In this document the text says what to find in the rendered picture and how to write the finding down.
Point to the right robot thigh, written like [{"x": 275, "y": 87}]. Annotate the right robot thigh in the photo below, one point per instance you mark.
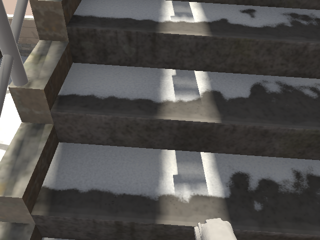
[{"x": 214, "y": 229}]

